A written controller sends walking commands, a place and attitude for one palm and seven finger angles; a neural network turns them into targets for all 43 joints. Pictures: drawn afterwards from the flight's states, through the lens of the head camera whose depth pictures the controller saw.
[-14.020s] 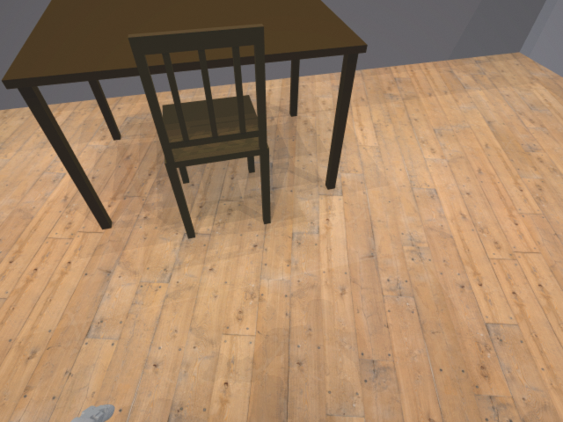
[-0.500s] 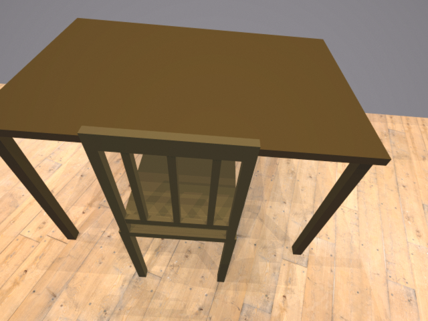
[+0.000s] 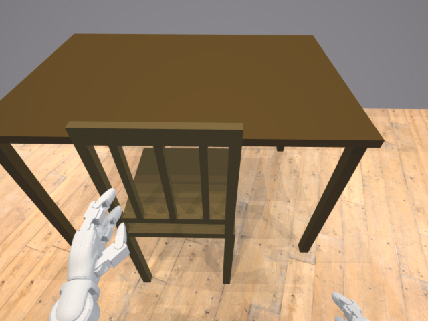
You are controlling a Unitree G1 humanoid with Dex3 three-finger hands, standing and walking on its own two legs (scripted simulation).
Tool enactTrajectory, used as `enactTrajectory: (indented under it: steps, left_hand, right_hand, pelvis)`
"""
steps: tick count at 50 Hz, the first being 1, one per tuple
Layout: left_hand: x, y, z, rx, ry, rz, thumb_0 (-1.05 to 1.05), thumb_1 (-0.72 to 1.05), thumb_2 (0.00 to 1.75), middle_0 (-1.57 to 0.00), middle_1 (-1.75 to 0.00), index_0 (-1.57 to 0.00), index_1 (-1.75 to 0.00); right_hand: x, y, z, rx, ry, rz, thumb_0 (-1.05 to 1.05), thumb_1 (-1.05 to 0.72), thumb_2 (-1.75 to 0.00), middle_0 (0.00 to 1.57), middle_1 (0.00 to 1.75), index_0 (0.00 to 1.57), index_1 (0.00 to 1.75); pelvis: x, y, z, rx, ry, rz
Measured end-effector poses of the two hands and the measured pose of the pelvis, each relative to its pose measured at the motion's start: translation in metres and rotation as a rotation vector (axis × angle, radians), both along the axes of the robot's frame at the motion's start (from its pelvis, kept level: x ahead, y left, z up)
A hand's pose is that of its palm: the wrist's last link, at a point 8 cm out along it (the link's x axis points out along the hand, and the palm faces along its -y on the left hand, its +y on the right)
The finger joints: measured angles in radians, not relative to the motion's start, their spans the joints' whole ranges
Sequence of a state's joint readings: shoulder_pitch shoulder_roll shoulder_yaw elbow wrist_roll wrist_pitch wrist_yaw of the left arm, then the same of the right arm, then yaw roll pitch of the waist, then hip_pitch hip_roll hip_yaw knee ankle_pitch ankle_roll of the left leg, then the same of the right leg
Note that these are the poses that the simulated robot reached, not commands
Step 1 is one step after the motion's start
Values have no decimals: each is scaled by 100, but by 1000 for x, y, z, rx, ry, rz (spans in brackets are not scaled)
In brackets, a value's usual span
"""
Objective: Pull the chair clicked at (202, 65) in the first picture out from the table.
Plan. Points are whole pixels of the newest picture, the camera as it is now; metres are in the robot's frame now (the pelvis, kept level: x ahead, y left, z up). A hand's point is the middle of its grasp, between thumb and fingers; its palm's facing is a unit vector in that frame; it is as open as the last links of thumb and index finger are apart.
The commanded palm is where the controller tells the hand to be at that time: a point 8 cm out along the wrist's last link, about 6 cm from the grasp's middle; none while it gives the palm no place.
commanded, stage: raise the hand toward the chair's back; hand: left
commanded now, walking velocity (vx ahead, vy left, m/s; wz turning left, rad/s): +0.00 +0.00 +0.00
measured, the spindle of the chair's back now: (167, 185) +0.47 +0.12 -0.06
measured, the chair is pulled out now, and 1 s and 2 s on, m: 0.00 0.00 0.00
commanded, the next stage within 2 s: aim the fingers beside a spindle in 1.84 s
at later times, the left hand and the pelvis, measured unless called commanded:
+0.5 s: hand (144, 275) +0.23 +0.14 -0.03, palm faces -0.16 -0.99 -0.03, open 12.2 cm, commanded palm +0.19 +0.22 -0.02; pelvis +0.01 -0.05 -0.07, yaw +1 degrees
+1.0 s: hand (110, 258) +0.25 +0.19 +0.01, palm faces +0.02 -1.00 -0.04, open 16.2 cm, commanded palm +0.22 +0.25 -0.01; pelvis +0.02 +0.00 -0.05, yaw +0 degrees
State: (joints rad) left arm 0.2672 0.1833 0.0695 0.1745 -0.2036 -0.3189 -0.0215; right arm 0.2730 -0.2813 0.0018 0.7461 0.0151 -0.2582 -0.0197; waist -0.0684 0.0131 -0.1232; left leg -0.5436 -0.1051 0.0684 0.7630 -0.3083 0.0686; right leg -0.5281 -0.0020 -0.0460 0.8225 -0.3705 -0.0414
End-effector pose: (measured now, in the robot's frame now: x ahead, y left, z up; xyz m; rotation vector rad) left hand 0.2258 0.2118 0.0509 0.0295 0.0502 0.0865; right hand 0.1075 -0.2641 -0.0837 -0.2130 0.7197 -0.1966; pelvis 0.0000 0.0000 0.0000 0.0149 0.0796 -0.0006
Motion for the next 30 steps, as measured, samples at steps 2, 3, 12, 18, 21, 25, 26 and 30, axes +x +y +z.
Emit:
enactTrajectory:
  steps: [2, 3, 12, 18, 21, 25, 26, 30]
  left_hand:
    - [2, -14, -5, -46, -110, -96, 1, 77, 83, -17, -27, -18, -28]
    - [-2, -20, -13, -56, -132, -139, 1, 75, 82, -17, -27, -17, -27]
    - [-94, 3, -109, -48, 208, 41, 1, 52, 74, -16, -24, -17, -24]
    - [-79, 11, -47, 73, -147, 67, 1, 38, 68, -14, -22, -14, -22]
    - [-45, -5, -48, 85, -161, -101, 1, 31, 65, -13, -21, -13, -21]
    - [-6, -19, -79, 4, 76, -248, 1, 22, 61, -12, -19, -13, -20]
    - [-1, -18, -82, -20, 126, -238, 1, 19, 60, -12, -19, -13, -19]
    - [2, -4, -68, -46, 141, -82, 0, 10, 56, -12, -18, -12, -18]
  right_hand:
    - [21, -10, 6, -15, -77, 1, 1, -91, -90, 21, 30, 20, 30]
    - [30, -15, 10, -24, -113, 5, 1, -91, -90, 21, 30, 20, 30]
    - [110, -21, 24, -110, -242, 150, 1, -91, -90, 20, 30, 20, 30]
    - [134, 5, -19, -39, -203, 250, 1, -91, -90, 20, 30, 20, 30]
    - [129, 17, -43, 31, -162, 237, 1, -91, -90, 20, 30, 20, 30]
    - [106, 20, -60, 99, -58, 148, 1, -91, -90, 21, 30, 21, 30]
    - [99, 19, -61, 106, -30, 121, 1, -90, -90, 21, 30, 21, 30]
    - [73, 5, -54, 90, 54, 26, 1, -90, -90, 21, 30, 21, 30]
  pelvis:
    - [-2, -7, -13, -2, 32, -14]
    - [-3, -11, -19, -3, 42, -19]
    - [0, -39, -53, -31, 123, 12]
    - [6, -45, -67, -71, 172, 47]
    - [7, -45, -72, -72, 196, 43]
    - [13, -46, -67, -50, 211, 26]
    - [16, -46, -63, -44, 212, 21]
    - [29, -43, -48, -30, 205, 2]
